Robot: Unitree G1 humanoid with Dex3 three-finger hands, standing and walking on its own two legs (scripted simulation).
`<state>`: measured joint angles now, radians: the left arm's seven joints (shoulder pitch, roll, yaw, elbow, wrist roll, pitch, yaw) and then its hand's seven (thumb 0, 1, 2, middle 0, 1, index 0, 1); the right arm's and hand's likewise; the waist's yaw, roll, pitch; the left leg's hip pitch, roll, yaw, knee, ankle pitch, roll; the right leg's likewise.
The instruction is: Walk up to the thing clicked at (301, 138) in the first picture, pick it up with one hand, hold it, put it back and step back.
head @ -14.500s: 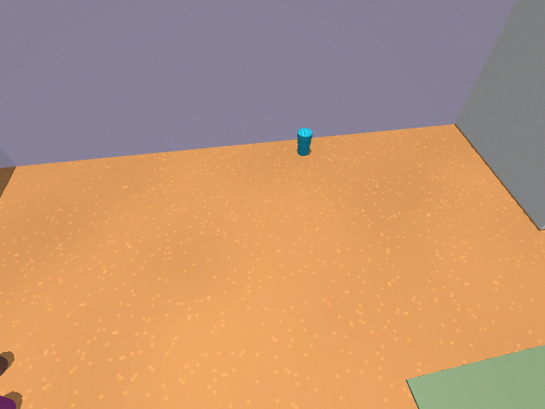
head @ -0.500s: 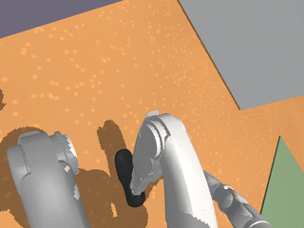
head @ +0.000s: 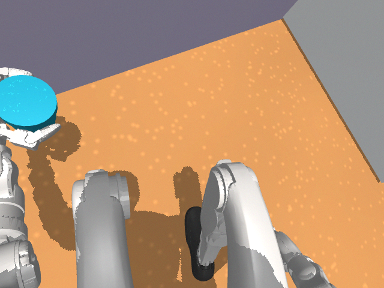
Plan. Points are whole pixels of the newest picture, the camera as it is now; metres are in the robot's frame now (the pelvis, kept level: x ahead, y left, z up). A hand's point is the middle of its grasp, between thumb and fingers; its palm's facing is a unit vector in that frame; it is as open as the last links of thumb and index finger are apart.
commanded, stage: settle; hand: left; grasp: from the side
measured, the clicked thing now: (32, 114) +0.43 +0.29 -0.09
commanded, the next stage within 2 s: lift in 1.02 s
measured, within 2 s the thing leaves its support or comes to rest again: neither
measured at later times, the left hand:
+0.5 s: hand (24, 87) +0.44 +0.28 -0.01, palm faces +0.26 -0.97 -0.05, open 11.0 cm
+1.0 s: hand (22, 77) +0.44 +0.28 +0.02, palm faces +0.27 -0.96 -0.05, open 11.1 cm
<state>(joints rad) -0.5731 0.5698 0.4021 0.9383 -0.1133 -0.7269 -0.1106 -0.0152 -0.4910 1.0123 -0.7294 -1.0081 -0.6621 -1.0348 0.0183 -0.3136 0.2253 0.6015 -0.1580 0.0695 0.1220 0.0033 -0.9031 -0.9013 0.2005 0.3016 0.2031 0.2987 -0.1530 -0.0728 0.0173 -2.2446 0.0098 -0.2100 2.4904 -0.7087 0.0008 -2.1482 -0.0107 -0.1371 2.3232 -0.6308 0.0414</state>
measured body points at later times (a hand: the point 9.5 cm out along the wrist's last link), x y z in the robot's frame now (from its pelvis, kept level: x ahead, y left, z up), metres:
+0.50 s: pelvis +0.01 -0.01 +0.03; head +0.21 +0.07 +0.42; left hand +0.42 +0.33 +0.00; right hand +0.17 -0.27 -0.08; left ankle +0.08 +0.12 -0.29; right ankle +0.12 -0.13 -0.29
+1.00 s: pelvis +0.01 -0.01 +0.05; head +0.20 +0.06 +0.45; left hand +0.42 +0.33 +0.02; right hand +0.16 -0.26 -0.07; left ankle +0.08 +0.12 -0.29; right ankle +0.12 -0.13 -0.29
